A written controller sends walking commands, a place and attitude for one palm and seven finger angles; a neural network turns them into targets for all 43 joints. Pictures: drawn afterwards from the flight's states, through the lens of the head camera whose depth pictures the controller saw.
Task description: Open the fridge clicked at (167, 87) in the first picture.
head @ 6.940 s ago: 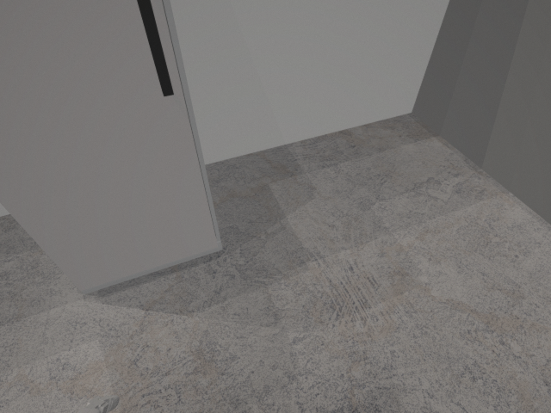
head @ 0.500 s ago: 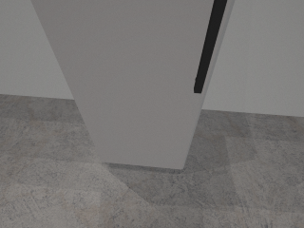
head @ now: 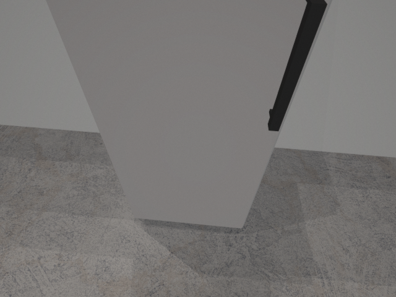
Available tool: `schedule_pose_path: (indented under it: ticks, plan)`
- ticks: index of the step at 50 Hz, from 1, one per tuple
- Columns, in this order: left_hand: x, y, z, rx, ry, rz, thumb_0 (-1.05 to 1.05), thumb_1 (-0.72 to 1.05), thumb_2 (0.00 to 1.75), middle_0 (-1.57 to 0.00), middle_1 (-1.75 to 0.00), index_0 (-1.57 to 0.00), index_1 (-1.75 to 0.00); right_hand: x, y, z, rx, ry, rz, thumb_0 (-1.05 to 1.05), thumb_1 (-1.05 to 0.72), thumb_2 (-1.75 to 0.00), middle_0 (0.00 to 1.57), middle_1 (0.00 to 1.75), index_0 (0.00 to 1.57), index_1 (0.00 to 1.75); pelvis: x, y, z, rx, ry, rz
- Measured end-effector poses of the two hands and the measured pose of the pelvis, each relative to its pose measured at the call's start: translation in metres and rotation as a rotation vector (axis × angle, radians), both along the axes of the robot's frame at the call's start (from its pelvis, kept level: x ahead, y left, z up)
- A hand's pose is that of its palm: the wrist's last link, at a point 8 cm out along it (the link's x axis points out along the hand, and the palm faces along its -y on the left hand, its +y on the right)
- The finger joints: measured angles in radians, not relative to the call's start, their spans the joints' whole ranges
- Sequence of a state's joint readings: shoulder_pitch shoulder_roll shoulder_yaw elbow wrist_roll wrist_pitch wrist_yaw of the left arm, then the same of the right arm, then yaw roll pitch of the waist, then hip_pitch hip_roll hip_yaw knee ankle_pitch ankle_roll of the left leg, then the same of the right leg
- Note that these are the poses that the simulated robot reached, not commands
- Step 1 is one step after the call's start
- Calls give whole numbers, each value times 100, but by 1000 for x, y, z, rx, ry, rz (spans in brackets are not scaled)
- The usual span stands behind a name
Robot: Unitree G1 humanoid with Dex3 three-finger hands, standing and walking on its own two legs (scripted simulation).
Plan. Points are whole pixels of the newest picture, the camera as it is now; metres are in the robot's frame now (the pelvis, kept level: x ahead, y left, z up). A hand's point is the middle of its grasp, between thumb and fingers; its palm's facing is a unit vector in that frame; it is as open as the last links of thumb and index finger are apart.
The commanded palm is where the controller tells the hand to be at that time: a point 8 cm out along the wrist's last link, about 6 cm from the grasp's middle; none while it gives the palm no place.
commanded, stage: shuffle to correct the standing spot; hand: right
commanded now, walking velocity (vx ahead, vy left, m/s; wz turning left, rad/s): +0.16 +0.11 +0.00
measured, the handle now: (288, 72) +0.52 -0.16 +0.21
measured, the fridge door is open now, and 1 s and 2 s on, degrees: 0 0 0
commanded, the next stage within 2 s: come to a stop and stand still in 0.02 s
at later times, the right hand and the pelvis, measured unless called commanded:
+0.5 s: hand out of the picture +0.08 -0.17 -0.17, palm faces +0.04 +0.98 -0.21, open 7.3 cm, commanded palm none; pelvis +0.05 +0.01 +0.01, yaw +1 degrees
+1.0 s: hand out of the picture +0.04 -0.10 -0.17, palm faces +0.07 +0.98 -0.17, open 7.3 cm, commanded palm none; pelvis +0.01 +0.07 +0.01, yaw +0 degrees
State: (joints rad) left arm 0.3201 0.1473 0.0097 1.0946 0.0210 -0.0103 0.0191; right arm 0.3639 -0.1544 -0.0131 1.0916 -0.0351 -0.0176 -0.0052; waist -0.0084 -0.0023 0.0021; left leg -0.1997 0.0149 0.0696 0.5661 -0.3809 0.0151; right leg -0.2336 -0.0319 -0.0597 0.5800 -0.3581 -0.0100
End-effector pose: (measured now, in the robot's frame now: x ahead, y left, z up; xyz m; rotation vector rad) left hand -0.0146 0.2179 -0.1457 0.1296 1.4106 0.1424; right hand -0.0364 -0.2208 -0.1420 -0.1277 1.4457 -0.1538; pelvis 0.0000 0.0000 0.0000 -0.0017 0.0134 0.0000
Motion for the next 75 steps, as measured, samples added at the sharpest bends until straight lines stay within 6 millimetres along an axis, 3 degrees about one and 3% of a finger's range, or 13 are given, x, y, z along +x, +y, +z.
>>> schedule_pose_path:
  ticks: [4,12,15,18,22,27,32,39,46,51,64,69,75]
  plan:
    - [19,7,1,6,31,-29,1,91,90,-20,-30,-19,-30,-2,11,-3,3,9,-51,0,-90,-89,20,30,20,30,16,6,-2,9,7,-24]
    - [112,13,11,90,-129,-64,2,94,90,-20,-30,-19,-30,-16,26,-16,82,169,-84,0,-90,-89,20,30,20,30,53,-3,-9,20,-9,-4]
    - [131,6,16,90,-182,-47,1,93,90,-20,-30,-19,-30,3,24,-18,81,176,-60,1,-90,-89,20,30,20,30,61,-5,-6,4,-22,25]
    - [141,1,19,81,-199,-38,0,94,90,-20,-30,-19,-30,37,18,-13,58,109,-38,1,-90,-89,20,30,20,30,61,-4,1,7,-24,22]
    - [145,10,20,71,-200,-44,-1,96,90,-20,-30,-20,-30,86,10,-4,15,-27,-11,1,-91,-89,20,30,20,30,54,2,6,13,-22,12]
    - [134,33,14,48,-192,-36,-1,94,90,-20,-30,-20,-30,125,6,8,-61,-154,21,1,-92,-89,20,30,20,30,44,23,5,7,-24,10]
    - [114,60,-5,8,-168,-3,0,93,90,-20,-30,-20,-30,134,22,13,-114,-233,52,1,-92,-89,20,30,20,30,36,49,-6,-19,-27,15]
    - [76,75,2,-7,-91,16,0,92,90,-20,-30,-19,-30,116,57,16,-61,-221,52,1,-91,-89,20,30,20,30,27,68,3,-19,-14,3]
    - [41,77,10,34,-38,6,1,92,90,-20,-30,-19,-30,86,65,-1,-12,-179,9,1,-93,-89,20,30,21,30,16,73,2,7,-13,-10]
    - [18,69,17,28,-5,-10,1,92,90,-20,-30,-19,-30,60,68,-1,7,-128,-16,1,-93,-89,20,30,20,30,10,74,9,3,-33,-5]
    - [-9,50,9,-45,29,-12,1,92,90,-20,-30,-19,-30,-2,86,6,27,2,-40,1,-91,-89,20,30,20,30,0,73,12,-7,-38,-2]
    - [-20,48,10,-46,57,-2,0,91,90,-20,-30,-19,-30,-8,94,4,41,22,-43,1,-91,-89,20,30,20,30,-1,74,12,-7,-34,-2]
    - [-25,51,5,-39,56,12,0,91,90,-20,-30,-19,-30,-2,94,2,37,-2,-14,1,-90,-89,20,30,20,30,-2,69,7,9,-27,-3]
